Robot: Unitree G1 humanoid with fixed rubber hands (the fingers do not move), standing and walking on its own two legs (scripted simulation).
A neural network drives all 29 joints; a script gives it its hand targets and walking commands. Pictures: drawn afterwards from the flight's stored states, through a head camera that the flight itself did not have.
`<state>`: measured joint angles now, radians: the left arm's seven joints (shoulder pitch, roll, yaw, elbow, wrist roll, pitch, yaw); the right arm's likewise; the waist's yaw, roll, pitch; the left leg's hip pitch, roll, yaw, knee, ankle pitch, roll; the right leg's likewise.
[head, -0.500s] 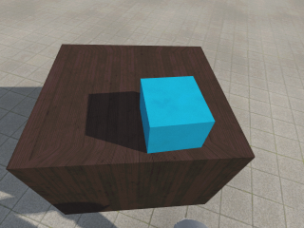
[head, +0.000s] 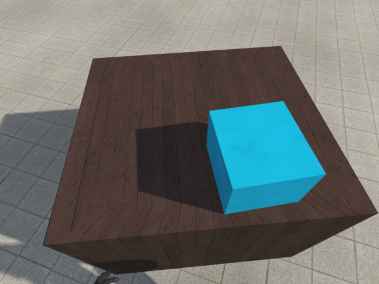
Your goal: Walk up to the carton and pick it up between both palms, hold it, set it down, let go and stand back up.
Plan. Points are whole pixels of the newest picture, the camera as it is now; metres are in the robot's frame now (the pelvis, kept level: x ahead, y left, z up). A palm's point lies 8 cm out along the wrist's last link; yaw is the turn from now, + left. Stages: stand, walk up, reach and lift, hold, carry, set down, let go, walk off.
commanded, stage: walk up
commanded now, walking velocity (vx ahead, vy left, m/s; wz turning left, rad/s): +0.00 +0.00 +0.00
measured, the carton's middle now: (254, 156) +0.43 -0.15 -0.05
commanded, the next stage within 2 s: none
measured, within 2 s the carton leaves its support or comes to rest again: neither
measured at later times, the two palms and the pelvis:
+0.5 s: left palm out of the picture -0.02 +0.20 -0.14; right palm out of the picture +0.02 -0.22 -0.14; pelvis +0.00 -0.01 +0.00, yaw +1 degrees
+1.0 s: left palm out of the picture -0.04 +0.18 -0.15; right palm out of the picture -0.03 -0.22 -0.15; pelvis -0.01 -0.02 +0.00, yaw +1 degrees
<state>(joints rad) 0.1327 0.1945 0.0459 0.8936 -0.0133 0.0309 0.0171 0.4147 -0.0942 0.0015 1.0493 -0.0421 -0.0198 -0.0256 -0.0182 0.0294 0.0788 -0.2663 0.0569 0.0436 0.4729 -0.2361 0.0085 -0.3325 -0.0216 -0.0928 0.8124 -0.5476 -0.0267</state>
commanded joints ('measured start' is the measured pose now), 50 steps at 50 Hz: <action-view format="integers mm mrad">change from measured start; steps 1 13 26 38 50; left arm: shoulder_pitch -19 246 265 325 308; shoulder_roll -29 14 16 -3 -12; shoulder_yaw -19 -38 -37 -39 -37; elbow -2 138 189 230 238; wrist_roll -14 1 14 17 19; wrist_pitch -45 -29 -58 -44 -55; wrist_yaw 2 30 22 24 22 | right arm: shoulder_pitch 149 3 -56 -37 5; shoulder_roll -149 -118 -110 -82 -56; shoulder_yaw -45 -37 -36 -16 -8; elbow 13 11 21 72 114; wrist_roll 1 18 36 30 32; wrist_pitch -23 20 6 9 1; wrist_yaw -14 -3 -9 -10 -10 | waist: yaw -34 15 10 26 18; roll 34 -31 -59 -37 8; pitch -210 91 -41 45 19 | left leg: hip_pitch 346 85 182 125 105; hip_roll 153 40 44 48 52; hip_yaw -132 -58 -66 -57 -61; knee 3 -134 -175 -184 -177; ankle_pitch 939 226 181 160 143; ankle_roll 104 -6 1 -5 -11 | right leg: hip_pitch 66 147 198 157 171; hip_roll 3 -111 -99 -108 -93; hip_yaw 43 100 95 113 109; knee -334 -489 -522 -550 -540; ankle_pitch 188 603 446 401 389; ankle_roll -29 -18 -8 -17 -24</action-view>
